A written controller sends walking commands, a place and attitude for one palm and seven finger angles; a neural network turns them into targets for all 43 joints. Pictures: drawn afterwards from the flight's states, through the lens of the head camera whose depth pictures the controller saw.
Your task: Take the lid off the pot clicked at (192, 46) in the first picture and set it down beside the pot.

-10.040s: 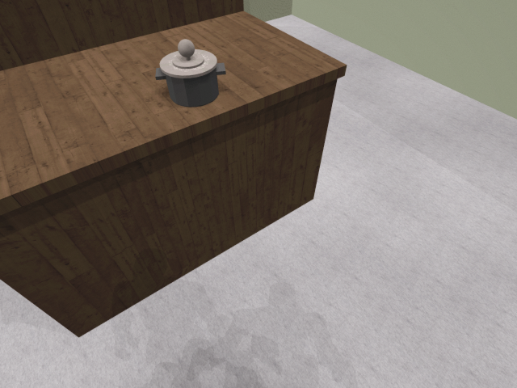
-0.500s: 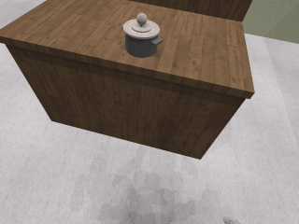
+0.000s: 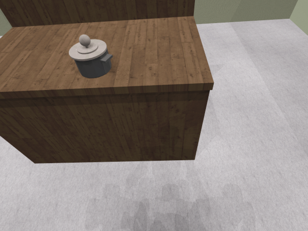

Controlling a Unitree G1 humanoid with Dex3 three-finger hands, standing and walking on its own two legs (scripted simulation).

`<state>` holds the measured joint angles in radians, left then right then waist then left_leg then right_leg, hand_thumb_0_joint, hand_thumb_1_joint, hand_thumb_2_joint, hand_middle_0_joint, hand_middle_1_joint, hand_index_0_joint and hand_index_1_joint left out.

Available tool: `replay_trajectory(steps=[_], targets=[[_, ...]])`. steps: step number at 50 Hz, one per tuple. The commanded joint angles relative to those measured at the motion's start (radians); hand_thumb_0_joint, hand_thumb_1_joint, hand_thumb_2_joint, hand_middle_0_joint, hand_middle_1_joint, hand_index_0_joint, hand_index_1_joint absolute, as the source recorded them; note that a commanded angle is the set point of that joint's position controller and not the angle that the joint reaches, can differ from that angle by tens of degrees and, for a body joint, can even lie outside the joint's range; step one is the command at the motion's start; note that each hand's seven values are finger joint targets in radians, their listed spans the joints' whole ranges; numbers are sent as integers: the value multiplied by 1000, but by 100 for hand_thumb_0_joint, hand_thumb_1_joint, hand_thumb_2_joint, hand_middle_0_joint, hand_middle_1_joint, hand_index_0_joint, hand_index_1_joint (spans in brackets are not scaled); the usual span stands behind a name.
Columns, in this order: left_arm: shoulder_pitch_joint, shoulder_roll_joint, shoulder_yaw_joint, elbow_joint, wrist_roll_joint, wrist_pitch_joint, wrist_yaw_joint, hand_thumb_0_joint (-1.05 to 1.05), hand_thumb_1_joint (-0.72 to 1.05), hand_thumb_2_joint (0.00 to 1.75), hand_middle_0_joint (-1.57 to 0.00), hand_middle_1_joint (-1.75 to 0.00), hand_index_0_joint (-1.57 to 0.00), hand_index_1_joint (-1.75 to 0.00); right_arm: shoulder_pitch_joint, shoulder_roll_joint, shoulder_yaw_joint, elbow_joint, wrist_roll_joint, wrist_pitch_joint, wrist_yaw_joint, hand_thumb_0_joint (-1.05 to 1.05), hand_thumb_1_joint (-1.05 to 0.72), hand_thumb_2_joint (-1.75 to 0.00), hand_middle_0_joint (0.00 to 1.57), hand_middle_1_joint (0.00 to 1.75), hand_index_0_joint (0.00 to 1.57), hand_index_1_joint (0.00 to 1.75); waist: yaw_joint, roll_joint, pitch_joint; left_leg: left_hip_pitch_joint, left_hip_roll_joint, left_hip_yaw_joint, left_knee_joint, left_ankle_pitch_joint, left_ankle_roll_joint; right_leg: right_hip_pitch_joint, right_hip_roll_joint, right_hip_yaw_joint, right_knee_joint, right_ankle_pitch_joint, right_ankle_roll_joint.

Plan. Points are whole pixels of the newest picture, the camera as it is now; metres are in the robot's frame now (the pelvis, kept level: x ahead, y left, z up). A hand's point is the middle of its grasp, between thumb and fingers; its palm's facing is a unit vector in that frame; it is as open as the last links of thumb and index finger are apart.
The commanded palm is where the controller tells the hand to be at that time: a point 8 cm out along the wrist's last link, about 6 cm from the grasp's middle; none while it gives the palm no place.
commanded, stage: take the last steps up to it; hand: left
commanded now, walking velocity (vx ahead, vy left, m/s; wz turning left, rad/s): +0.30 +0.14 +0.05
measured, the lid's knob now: (84, 40) +0.79 +0.30 +0.11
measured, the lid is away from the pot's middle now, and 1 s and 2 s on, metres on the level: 0.00 0.00 0.00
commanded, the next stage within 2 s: come to a stop and stand still in 0.70 s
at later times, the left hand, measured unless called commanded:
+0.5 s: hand out of the picture +0.04 +0.25 -0.19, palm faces +0.13 -0.97 -0.20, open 7.4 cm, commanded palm none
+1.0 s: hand (89, 160) +0.39 +0.27 -0.16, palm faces +0.03 -0.97 -0.22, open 7.3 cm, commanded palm none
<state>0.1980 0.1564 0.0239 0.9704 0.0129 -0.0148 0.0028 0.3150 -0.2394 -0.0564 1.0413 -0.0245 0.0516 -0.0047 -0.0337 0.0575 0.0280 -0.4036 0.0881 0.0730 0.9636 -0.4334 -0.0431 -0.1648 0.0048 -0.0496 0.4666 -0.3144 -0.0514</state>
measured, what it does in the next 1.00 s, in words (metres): walks ahead: left foot, then right foot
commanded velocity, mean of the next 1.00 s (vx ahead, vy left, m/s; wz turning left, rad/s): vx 0.12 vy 0.07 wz -0.01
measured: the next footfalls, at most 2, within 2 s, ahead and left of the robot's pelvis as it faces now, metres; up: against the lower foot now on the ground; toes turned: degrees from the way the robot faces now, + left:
left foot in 0.46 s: +0.25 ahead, +0.20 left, +0.00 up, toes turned +8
right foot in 0.84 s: +0.39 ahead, +0.01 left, +0.00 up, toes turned -6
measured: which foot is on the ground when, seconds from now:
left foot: up 0.00-0.44, down 0.46-0.84, up 0.86-1.00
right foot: down 0.00-0.46, up 0.48-0.82, down 0.84-1.00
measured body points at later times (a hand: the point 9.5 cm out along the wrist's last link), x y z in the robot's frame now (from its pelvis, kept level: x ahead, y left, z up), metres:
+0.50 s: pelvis +0.15 +0.08 -0.03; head +0.18 +0.09 +0.42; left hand +0.03 +0.30 -0.17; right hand +0.27 -0.16 -0.16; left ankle +0.22 +0.20 -0.74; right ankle -0.03 -0.07 -0.70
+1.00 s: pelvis +0.29 +0.10 -0.01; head +0.31 +0.08 +0.44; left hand +0.39 +0.32 -0.14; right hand +0.29 -0.11 -0.18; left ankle +0.26 +0.23 -0.71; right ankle +0.35 +0.02 -0.74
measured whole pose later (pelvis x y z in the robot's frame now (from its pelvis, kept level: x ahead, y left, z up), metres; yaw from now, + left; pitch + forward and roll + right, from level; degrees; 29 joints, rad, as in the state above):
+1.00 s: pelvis +0.29 +0.10 -0.01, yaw +1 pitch -1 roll +1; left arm 0.15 0.13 0.02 1.00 0.02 -0.03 0.04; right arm 0.29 -0.15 -0.04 1.08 0.00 0.02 -0.03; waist -0.03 0.03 0.06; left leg -0.30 0.03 0.05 0.80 -0.51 -0.02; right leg -0.32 -0.03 -0.12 0.56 -0.22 -0.06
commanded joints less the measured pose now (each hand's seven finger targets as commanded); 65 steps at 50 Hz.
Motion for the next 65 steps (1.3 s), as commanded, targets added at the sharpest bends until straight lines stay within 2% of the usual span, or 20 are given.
replay_trajectory(steps=[1, 10, 17, 19, 21, 22, 23, 24, 27, 30, 37, 40, 42, 43, 48, 55, 56, 58, 59, 65], targets=[[122, 171, 45, 9, 2, -39, 14, 0, 90, 90, -20, -30, -20, -30, -34, -35, -6, -56, -3, -51, 14, 0, -90, -90, 20, 30, 20, 30, 54, -168, 35, -181, 17, -27, 25, 112, -17, 131, -264, 218, -233, 331, -110], [212, 169, 51, 70, 9, -65, 19, 0, 90, 90, -20, -30, -20, -30, -165, -40, -13, -102, 1, -53, 36, 0, -90, -90, 20, 30, 20, 30, 74, -167, 122, -313, 34, -54, -30, 215, -5, 179, -334, 221, -315, 223, -133], [241, 182, 50, 120, 18, -65, 28, 0, 90, 90, -20, -30, -20, -30, -245, -14, 4, -147, 11, -69, 56, 0, -90, -90, 20, 30, 20, 30, 71, -208, 143, -178, -2, 0, -227, 215, 38, 154, -313, 104, -252, 440, -74], [218, 198, 53, 122, 19, -63, 26, 0, 90, 90, -20, -30, -20, -30, -192, -21, 3, -135, 11, -77, 52, 0, -90, -90, 20, 30, 20, 30, 38, -203, 120, -42, -40, 33, -293, 184, 56, 114, -306, 67, -168, 568, -59], [204, 192, 54, 124, 13, -63, 25, 0, 90, 90, -20, -30, -20, -30, 65, -70, -9, -55, -1, -93, 32, 0, -90, -90, 20, 30, 20, 30, -68, -151, -24, 283, -94, 55, -430, 275, 78, 62, -231, -9, 156, 664, -13], [254, 156, 48, 120, 1, -59, 16, 0, 90, 90, -20, -30, -20, -30, 202, -167, -29, -24, -14, -100, 16, 0, -90, -90, 20, 30, 20, 30, -98, 29, -173, 515, 43, -77, -430, 356, 119, -67, -138, -61, 412, 386, 17], [283, 84, 32, 93, -8, -52, 6, 0, 90, 90, -20, -30, -20, -30, 258, -269, -54, -12, -12, -101, 6, 0, -90, -90, 20, 30, 20, 30, -89, 278, -231, 639, 285, -456, -554, 371, 213, -334, 4, -58, 728, -275, 39], [219, 89, 36, 66, -7, -50, 12, 0, 90, 90, -20, -30, -20, -30, 235, -264, -52, -22, 2, -88, -2, 0, -90, -90, 20, 30, 20, 30, -86, 216, -215, 587, 315, -541, -651, 346, 256, -409, -19, 56, 862, -294, 11], [125, 88, 43, 61, 3, -46, -1, 0, 90, 90, -20, -30, -20, -30, 20, -91, -10, -71, 0, -108, -6, 0, -90, -90, 20, 30, 20, 30, -9, 28, -14, 261, 236, -335, -715, 240, 244, -435, -124, 65, 879, -73, 8], [196, 40, 35, 71, 11, -17, -3, 0, 90, 90, -20, -30, -20, -30, -28, -54, 5, -70, 6, -127, -9, 0, -90, -90, 20, 30, 20, 30, 59, 0, 4, 133, 184, -192, -750, 384, 234, -323, -133, 33, 710, -52, 33], [100, 30, 29, 3, 15, -15, 1, 0, 90, 90, -20, -30, -20, -30, 14, -55, -4, -38, 4, -116, -4, 0, -90, -90, 20, 30, 20, 30, 53, -4, 32, 167, 164, -110, -712, 399, 251, -204, -83, -32, 271, 22, 46], [190, 57, 39, 29, 21, -34, 9, 0, 90, 90, -20, -30, -20, -30, 17, -27, 3, -23, 11, -110, -5, 0, -90, -90, 20, 30, 20, 30, 102, -104, 16, 87, 86, -36, -511, 364, 169, 34, -53, -37, 52, 181, 39], [259, 180, 50, 49, 15, -54, 25, 0, 90, 90, -20, -30, -20, -30, 63, 32, 17, -36, 22, -103, -8, 0, -90, -90, 20, 30, 20, 30, 87, -356, -54, -54, -82, 65, -183, -28, 46, 159, -393, 405, -114, 595, -120], [231, 201, 45, 33, 3, -47, 29, 0, 90, 90, -20, -30, -20, -30, 63, 16, 15, -34, 23, -82, -20, 0, -90, -90, 20, 30, 20, 30, 77, -250, -57, 14, -56, -11, -92, -207, 31, 74, -469, 394, -147, 753, -201], [14, 155, 34, 5, 10, -19, 54, 0, 90, 90, -20, -30, -20, -30, 78, 69, 17, 26, 34, -37, -29, 0, -90, -90, 20, 30, 20, 30, 16, -159, -75, 97, -35, -57, -159, -80, 10, -23, -326, 155, -68, 816, -178], [-24, 165, 56, -4, 7, 24, 45, 0, 90, 90, -20, -30, -20, -30, 89, 61, -1, 17, 21, -25, -25, 0, -90, -90, 20, 30, 20, 30, 4, -188, -57, 196, -52, -8, -405, 188, -1, -104, -260, 112, -27, 488, -93], [-24, 149, 53, -5, 3, 29, 43, 0, 90, 90, -20, -30, -20, -30, 98, 49, -2, 19, 19, -32, -24, 0, -90, -90, 20, 30, 20, 30, 1, -150, -55, 245, -31, -29, -506, 286, 9, -132, -218, 89, 30, 409, -51], [2, 73, 38, -20, -7, 40, 37, 0, 90, 90, -20, -30, -20, -30, 50, -55, -13, -24, 2, -50, -30, 0, -90, -90, 20, 30, 20, 30, 23, 152, -31, 147, 239, -334, -693, 546, 142, -169, -32, -25, 232, -51, 57], [-5, 81, 41, -25, -5, 44, 40, 0, 90, 90, -20, -30, -20, -30, 2, -74, -14, -42, -5, -50, -33, 0, -90, -90, 20, 30, 20, 30, 27, 145, -7, 73, 278, -368, -727, 522, 204, -155, -13, 31, 355, -191, 57], [49, 90, 43, 32, 3, 49, 17, 0, 90, 90, -20, -30, -20, -30, -50, -72, -12, -40, -4, -54, -47, 0, -90, -90, 20, 30, 20, 30, 27, 92, -23, 253, 192, -245, -688, 449, 191, -263, -19, 69, 420, -141, 76]])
